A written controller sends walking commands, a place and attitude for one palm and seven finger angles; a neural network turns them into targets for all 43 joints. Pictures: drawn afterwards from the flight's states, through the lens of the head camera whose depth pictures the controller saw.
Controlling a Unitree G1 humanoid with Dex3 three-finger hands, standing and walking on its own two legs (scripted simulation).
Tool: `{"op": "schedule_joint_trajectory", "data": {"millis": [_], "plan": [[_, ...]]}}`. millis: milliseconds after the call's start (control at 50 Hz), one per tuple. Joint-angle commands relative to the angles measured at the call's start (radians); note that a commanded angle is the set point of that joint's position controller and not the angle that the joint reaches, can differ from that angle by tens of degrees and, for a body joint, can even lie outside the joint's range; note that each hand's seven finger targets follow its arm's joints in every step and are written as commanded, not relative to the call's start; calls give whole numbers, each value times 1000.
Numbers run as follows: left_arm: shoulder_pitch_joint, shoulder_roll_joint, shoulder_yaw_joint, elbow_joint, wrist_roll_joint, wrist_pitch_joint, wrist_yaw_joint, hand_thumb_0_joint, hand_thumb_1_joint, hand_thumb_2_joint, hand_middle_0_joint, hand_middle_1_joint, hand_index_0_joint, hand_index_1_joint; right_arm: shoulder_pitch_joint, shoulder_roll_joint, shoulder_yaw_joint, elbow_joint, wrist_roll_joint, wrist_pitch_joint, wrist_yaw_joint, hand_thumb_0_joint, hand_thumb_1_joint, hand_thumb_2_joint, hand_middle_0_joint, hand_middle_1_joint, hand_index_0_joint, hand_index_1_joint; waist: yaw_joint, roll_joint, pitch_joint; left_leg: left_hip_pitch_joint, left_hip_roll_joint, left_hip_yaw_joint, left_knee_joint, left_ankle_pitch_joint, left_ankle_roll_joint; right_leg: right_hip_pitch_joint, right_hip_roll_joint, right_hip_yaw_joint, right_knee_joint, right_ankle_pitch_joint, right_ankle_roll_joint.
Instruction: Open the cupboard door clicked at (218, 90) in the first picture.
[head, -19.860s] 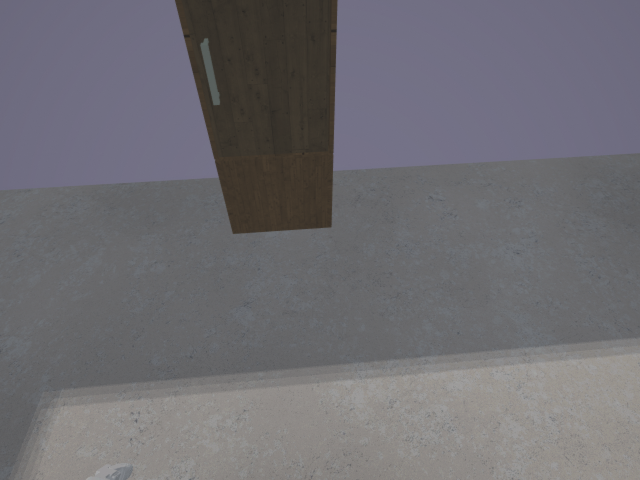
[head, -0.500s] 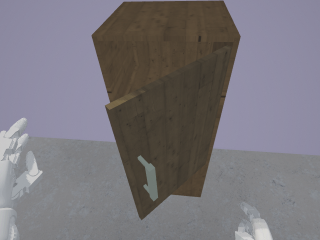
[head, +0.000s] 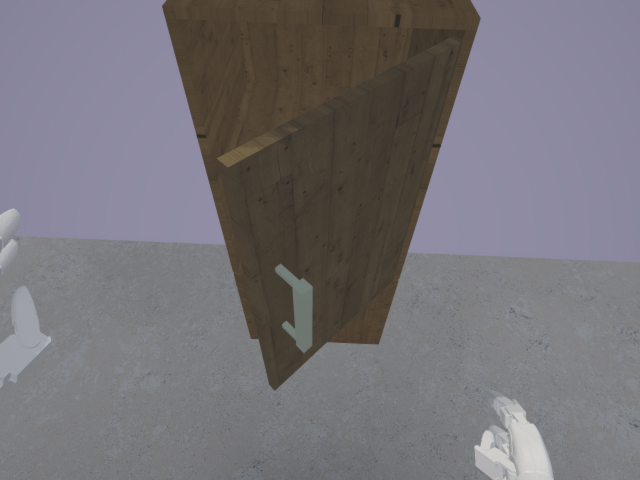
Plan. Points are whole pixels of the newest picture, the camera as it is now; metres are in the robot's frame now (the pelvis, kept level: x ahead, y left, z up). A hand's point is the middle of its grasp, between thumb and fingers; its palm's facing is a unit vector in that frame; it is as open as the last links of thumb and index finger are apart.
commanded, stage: step back with the hand held close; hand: left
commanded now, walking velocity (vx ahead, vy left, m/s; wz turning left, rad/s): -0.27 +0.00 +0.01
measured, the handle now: (294, 311) +0.35 +0.06 -0.03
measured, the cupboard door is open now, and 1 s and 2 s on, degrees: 47 47 47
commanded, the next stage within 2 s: stop stepping back and stand still in 0.76 s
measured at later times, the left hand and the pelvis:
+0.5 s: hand out of the picture +0.12 +0.28 +0.16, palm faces +0.47 -0.78 -0.42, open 7.5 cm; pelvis -0.07 +0.01 -0.02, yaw +4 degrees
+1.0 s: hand out of the picture +0.06 +0.25 +0.17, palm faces +0.31 -0.84 -0.44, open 7.5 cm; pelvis -0.17 +0.01 -0.02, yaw -3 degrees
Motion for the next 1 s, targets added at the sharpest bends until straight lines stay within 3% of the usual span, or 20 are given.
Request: {"op": "schedule_joint_trajectory", "data": {"millis": [0, 240, 340, 420, 460, 500, 520, 560, 600, 720, 760, 800, 820, 840, 860, 900, 920, 940, 960, 980], "plan": [[-20, 163, 134, -194, 4, -76, 26, 0, 900, 900, -200, -300, -200, -300, -84, -133, -49, -165, -6, -73, -2, 0, -900, -900, 200, 300, 200, 300, 2, 39, -98, -149, 79, -122, -140, -235, 20, 112, -24, 98, -40, -50, -9], [-19, 161, 185, -244, 33, -129, 26, 0, 900, 900, -200, -300, -200, -300, -61, -130, -54, -156, -19, -143, 3, 0, -900, -900, 200, 300, 200, 300, 6, 144, -123, -423, 155, -230, -209, -471, 78, 291, 62, 110, 211, 37, 0], [-92, 155, 131, -243, 17, -124, 34, 0, 900, 900, -200, -300, -200, -300, -36, -108, -56, -103, -24, -139, 14, 0, -900, -900, 200, 300, 200, 300, -14, -115, -98, -77, -6, -84, 185, -259, -22, -169, -149, 345, -143, -218, -102], [-97, 183, 137, -232, 16, -116, 51, 0, 900, 900, -200, -300, -200, -300, -60, -100, -56, -75, -18, -109, 15, 0, -900, -900, 200, 300, 200, 300, -27, -96, -101, 75, -22, -71, 186, -154, -30, -296, -157, 234, -138, -139, -96], [-81, 202, 164, -274, 7, -125, 49, 0, 900, 900, -200, -300, -200, -300, -72, -117, -51, -103, -15, -105, 8, 0, -900, -900, 200, 300, 200, 300, -17, 62, -87, -57, 76, -204, -68, -284, 6, -204, -27, 138, 12, -229, -31], [-80, 199, 212, -317, 23, -143, 41, 0, 900, 900, -200, -300, -200, -300, -101, -134, -58, -124, -32, -135, 4, 0, -900, -900, 200, 300, 200, 300, 2, 363, -140, -437, 332, -525, -451, -658, 127, 158, 150, 60, 570, -221, 13], [-92, 234, 229, -320, 22, -152, 40, 0, 900, 900, -200, -300, -200, -300, -97, -103, -65, -117, -37, -146, 4, 0, -900, -900, 200, 300, 200, 300, -6, 293, -150, -379, 357, -542, -446, -539, 136, 82, 140, 108, 732, -273, 3], [-47, 196, 210, -260, 5, -144, 38, 0, 900, 900, -200, -300, -200, -300, -95, -106, -78, -84, -39, -167, 32, 0, -900, -900, 200, 300, 200, 300, 11, 115, -177, -209, 313, -394, -316, -366, 131, -35, 122, 125, 757, -306, -8], [-28, 150, 160, -277, -12, -129, 42, 0, 900, 900, -200, -300, -200, -300, -92, -99, -72, -70, -33, -174, 46, 0, -900, -900, 200, 300, 200, 300, 13, 173, -195, -117, 257, -280, -315, -303, 91, -54, 111, 63, 659, -333, -12], [-65, 168, 119, -260, -31, -125, 25, 0, 900, 900, -200, -300, -200, -300, -36, -90, -53, -18, -50, -171, 51, 0, -900, -900, 200, 300, 200, 300, 3, 254, -254, 104, 200, -201, -376, -172, -44, 63, 110, -16, 60, -391, -64], [-99, 216, 144, -272, -37, -149, 11, 0, 900, 900, -200, -300, -200, -300, -27, -80, -48, -13, -48, -148, 52, 0, -900, -900, 200, 300, 200, 300, -1, 106, -243, 209, 144, -95, -143, 25, -86, 3, -17, 106, -244, -238, -110], [-156, 294, 191, -302, -36, -165, 22, 0, 900, 900, -200, -300, -200, -300, -81, -70, -28, -24, -44, -140, 36, 0, -900, -900, 200, 300, 200, 300, 8, -98, -179, 195, 38, -54, 258, -71, -84, -217, -281, 309, -304, 46, -167], [-176, 314, 207, -305, -11, -183, 26, 0, 900, 900, -200, -300, -200, -300, -76, -63, -9, -7, -68, -155, 29, 0, -900, -900, 200, 300, 200, 300, 1, -28, -184, 141, 31, -36, 280, -98, -83, -176, -295, 243, -217, 309, -162], [-181, 227, 130, -255, -21, -151, 9, 0, 900, 900, -200, -300, -200, -300, -68, -65, -35, -18, -30, -159, 16, 0, -900, -900, 200, 300, 200, 300, -11, -245, -210, 88, -22, -65, 279, -95, -75, -47, -197, 111, -93, 421, -120], [-137, 236, 156, -234, -24, -116, 3, 0, 900, 900, -200, -300, -200, -300, -77, -81, -36, -53, -15, -153, 7, 0, -900, -900, 200, 300, 200, 300, -29, -244, -183, 135, -18, -31, 210, 32, -64, -71, -136, 63, -36, 443, -74], [-65, 233, 190, -229, -38, -77, -1, 0, 900, 900, -200, -300, -200, -300, -82, -105, -33, -70, -12, -144, -4, 0, -900, -900, 200, 300, 200, 300, -20, 89, -210, 273, 74, -169, -57, 419, 6, -87, 45, -17, 169, 155, 20], [-76, 230, 179, -237, -47, -84, -7, 0, 900, 900, -200, -300, -200, -300, -89, -121, -39, -75, -7, -161, 3, 0, -900, -900, 200, 300, 200, 300, -15, 269, -207, 241, 163, -306, -201, 295, 48, -63, 92, 13, 287, -270, 8], [-7, 220, 196, -209, -49, -101, 0, 0, 900, 900, -200, -300, -200, -300, -73, -99, -32, -76, -23, -179, 11, 0, -900, -900, 200, 300, 200, 300, 5, 296, -236, 144, 218, -440, -363, -171, 47, -12, 118, 59, 368, -464, -13], [16, 244, 229, -236, -45, -98, 12, 0, 900, 900, -200, -300, -200, -300, -82, -98, -26, -81, -37, -179, 16, 0, -900, -900, 200, 300, 200, 300, 18, 266, -215, -5, 219, -452, -459, -461, 13, 75, 118, 48, 365, -449, -39], [44, 245, 241, -248, -44, -95, 19, 0, 900, 900, -200, -300, -200, -300, -81, -91, -24, -85, -40, -173, 18, 0, -900, -900, 200, 300, 200, 300, 15, 259, -190, -104, 184, -368, -462, -481, -20, 152, 133, 7, 283, -419, -52]]}}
